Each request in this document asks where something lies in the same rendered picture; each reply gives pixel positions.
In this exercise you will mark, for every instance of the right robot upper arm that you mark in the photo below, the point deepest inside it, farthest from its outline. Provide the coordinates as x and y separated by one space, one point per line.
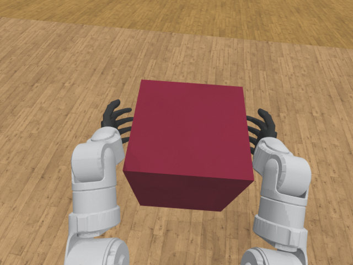
263 256

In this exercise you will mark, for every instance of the right robot forearm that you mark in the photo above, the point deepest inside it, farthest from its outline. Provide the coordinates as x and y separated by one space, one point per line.
284 195

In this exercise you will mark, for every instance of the left robot forearm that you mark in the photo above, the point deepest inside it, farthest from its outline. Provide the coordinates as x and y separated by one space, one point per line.
93 167

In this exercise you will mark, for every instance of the carton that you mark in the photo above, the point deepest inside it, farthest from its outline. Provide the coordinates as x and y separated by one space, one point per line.
189 146

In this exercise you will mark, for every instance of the left robot upper arm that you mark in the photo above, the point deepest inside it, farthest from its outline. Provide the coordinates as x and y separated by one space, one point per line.
102 251

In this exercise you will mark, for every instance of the robot left hand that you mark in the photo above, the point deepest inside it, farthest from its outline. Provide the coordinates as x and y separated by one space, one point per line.
109 118

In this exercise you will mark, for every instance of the robot right hand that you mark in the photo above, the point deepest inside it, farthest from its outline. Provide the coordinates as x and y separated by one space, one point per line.
267 128

